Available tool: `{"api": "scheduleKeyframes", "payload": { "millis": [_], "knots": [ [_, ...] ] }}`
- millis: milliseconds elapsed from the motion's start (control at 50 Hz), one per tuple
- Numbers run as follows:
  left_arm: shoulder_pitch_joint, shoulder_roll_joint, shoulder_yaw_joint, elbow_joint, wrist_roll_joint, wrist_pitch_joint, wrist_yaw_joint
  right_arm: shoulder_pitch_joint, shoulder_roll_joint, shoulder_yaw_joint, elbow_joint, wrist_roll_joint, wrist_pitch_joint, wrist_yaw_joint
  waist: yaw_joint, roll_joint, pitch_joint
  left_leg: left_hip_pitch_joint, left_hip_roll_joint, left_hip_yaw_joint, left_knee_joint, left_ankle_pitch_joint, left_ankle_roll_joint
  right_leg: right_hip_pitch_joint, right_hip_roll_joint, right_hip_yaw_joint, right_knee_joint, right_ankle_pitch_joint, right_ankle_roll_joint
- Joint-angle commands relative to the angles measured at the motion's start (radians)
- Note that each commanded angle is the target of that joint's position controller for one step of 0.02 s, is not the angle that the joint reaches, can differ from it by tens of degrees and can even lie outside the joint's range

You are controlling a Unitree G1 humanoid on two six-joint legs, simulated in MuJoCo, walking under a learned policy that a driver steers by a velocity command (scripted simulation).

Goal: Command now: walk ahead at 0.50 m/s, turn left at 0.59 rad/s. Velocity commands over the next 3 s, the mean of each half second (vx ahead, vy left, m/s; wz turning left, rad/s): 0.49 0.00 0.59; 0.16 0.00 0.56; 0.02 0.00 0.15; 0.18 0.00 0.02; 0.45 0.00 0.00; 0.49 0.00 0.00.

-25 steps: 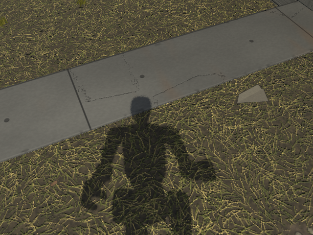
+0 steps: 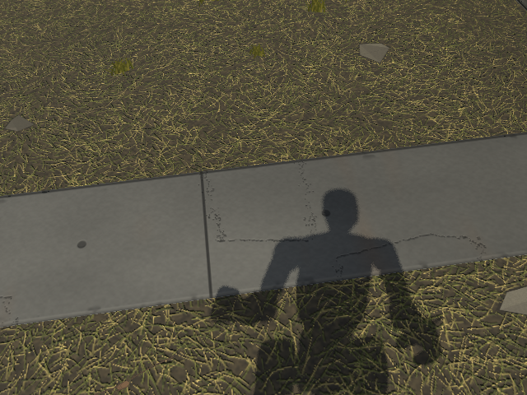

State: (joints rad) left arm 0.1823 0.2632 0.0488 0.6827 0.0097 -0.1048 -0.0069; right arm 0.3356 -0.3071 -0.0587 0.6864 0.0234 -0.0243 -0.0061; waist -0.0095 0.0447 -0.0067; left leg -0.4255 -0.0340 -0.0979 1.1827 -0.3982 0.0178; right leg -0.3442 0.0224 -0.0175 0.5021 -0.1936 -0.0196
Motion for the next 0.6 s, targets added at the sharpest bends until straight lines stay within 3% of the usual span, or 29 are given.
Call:
{"api": "scheduleKeyframes", "payload": {
  "millis": [20, 60, 140, 220, 300, 360, 380, 400, 420, 440, 460, 480, 500, 520, 540, 600],
  "knots": [
    [0.066, 0.102, 0.03, -0.02, 0.003, -0.003, 0.007, -0.059, -0.084, -0.031, -0.109, 0.005, -0.011, 0.009, 0.04, -0.166, 0.008, -0.291, 0.121, -0.024, 0.027, 0.093, -0.011, 0.251, -0.271, 0.294, -0.28, 0.001, -0.142],
    [0.071, 0.115, 0.036, 0.003, -0.003, -0.011, 0.005, -0.07, -0.054, -0.026, -0.113, 0.004, -0.001, 0.012, 0.033, -0.16, 0.02, -0.296, 0.13, -0.007, -0.007, 0.12, -0.02, 0.229, -0.27, 0.214, -0.312, 0.081, -0.158],
    [0.083, 0.155, 0.05, 0.045, 0.0, -0.009, 0.008, -0.138, -0.035, -0.018, -0.131, -0.002, 0.002, 0.017, 0.041, -0.123, 0.029, -0.346, 0.142, -0.002, -0.158, 0.25, -0.036, 0.274, -0.285, 0.092, -0.331, 0.234, -0.168],
    [0.1, 0.18, 0.052, 0.077, -0.007, 0.004, 0.014, -0.257, -0.011, -0.007, -0.153, -0.001, -0.012, 0.041, 0.084, -0.112, 0.058, -0.293, 0.13, 0.062, -0.38, 0.413, -0.019, 0.299, -0.266, -0.036, -0.328, 0.272, -0.136],
    [0.14, 0.214, 0.061, 0.11, -0.026, 0.023, 0.014, -0.342, -0.013, -0.007, -0.191, 0.005, -0.014, 0.066, 0.1, -0.112, 0.093, -0.263, 0.11, 0.122, -0.505, 0.359, 0.021, 0.385, -0.3, -0.093, -0.3, 0.345, -0.115],
    [0.129, 0.259, 0.075, 0.114, -0.04, 0.04, 0.023, -0.269, -0.064, -0.034, -0.192, -0.005, -0.006, 0.069, 0.028, -0.154, 0.024, -0.091, 0.022, 0.2, -0.542, 0.211, 0.085, 0.433, -0.303, -0.155, -0.112, 0.806, -0.086],
    [0.116, 0.266, 0.077, 0.111, -0.044, 0.048, 0.027, -0.144, -0.101, -0.057, -0.162, -0.005, -0.002, 0.064, -0.048, -0.146, -0.043, 0.072, -0.022, 0.22, -0.589, 0.225, 0.118, 0.406, -0.284, -0.181, 0.056, 0.906, -0.069],
    [0.119, 0.242, 0.067, 0.104, -0.04, 0.047, 0.032, 0.032, -0.159, -0.09, -0.115, -0.002, 0.004, 0.049, -0.135, -0.107, -0.131, 0.353, -0.037, 0.18, -0.638, 0.285, 0.159, 0.255, -0.247, -0.197, 0.295, 0.809, -0.034],
    [0.163, 0.125, 0.031, 0.067, 0.008, 0.037, 0.026, 0.106, -0.256, -0.111, -0.096, 0.005, 0.011, 0.026, -0.103, 0.125, -0.207, 0.676, 0.198, -0.199, -0.648, 0.291, 0.256, -0.115, -0.145, -0.193, 0.647, 0.064, 0.015],
    [0.176, 0.098, 0.007, 0.017, 0.0, 0.0, 0.013, 0.084, -0.287, -0.102, -0.135, 0.001, -0.009, 0.034, -0.058, 0.223, -0.383, 0.847, 0.378, -0.75, -0.832, 0.082, 0.431, -0.374, 0.021, 0.03, 0.894, -0.418, 0.039],
    [0.05, 0.193, 0.032, -0.005, -0.037, -0.023, 0.002, 0.061, -0.203, -0.078, -0.136, -0.009, -0.022, 0.041, -0.111, 0.088, -0.309, 0.792, 0.356, -0.655, -0.878, 0.154, 0.368, -0.47, -0.036, 0.124, 0.923, -0.34, 0.032],
    [0.01, 0.189, 0.028, -0.023, -0.047, -0.034, 0.0, 0.011, -0.172, -0.066, -0.134, -0.015, -0.031, 0.041, -0.079, 0.062, -0.177, 0.644, 0.321, -0.488, -0.864, 0.336, 0.332, -0.467, -0.068, 0.105, 0.862, -0.262, 0.021],
    [0.018, 0.177, 0.027, -0.005, -0.023, -0.033, 0.011, -0.06, -0.149, -0.06, -0.14, -0.012, -0.034, 0.039, -0.026, -0.034, -0.11, 0.493, 0.27, -0.362, -0.847, 0.533, 0.294, -0.406, -0.108, 0.101, 0.785, -0.209, 0.03],
    [0.031, 0.19, 0.035, 0.004, 0.0, -0.022, 0.018, -0.109, -0.124, -0.052, -0.149, -0.014, -0.032, 0.036, 0.009, -0.033, -0.078, 0.382, 0.238, -0.275, -0.845, 0.681, 0.274, -0.339, -0.131, 0.097, 0.721, -0.187, 0.042],
    [0.046, 0.191, 0.038, 0.008, 0.004, -0.005, 0.018, -0.134, -0.121, -0.049, -0.155, -0.023, -0.029, 0.031, 0.035, -0.016, -0.072, 0.299, 0.221, -0.239, -0.857, 0.765, 0.269, -0.276, -0.135, 0.096, 0.699, -0.174, 0.052],
    [0.052, 0.139, 0.025, 0.011, 0.011, 0.027, 0.025, -0.132, -0.147, -0.056, -0.129, -0.025, -0.027, 0.012, 0.053, -0.01, -0.079, 0.187, 0.182, -0.158, -0.858, 0.936, 0.272, -0.223, -0.1, 0.066, 0.576, -0.112, 0.094]
  ]
}}
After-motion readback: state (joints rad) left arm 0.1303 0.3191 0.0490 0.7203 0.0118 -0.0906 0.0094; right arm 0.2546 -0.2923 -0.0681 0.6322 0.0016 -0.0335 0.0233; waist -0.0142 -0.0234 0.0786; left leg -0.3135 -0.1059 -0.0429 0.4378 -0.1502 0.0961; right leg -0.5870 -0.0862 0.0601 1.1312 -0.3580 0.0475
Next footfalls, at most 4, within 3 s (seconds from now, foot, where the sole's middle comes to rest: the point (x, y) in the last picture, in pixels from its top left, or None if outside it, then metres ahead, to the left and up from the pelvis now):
0.40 left None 0.34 0.18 -0.77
0.86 right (253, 362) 0.59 0.08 -0.77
1.22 left None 0.38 0.24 -0.77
2.38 left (102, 307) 0.75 0.51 -0.77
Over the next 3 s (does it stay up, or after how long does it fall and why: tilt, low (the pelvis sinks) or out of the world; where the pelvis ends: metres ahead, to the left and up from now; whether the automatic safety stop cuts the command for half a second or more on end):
stays up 0.98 0.49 0.00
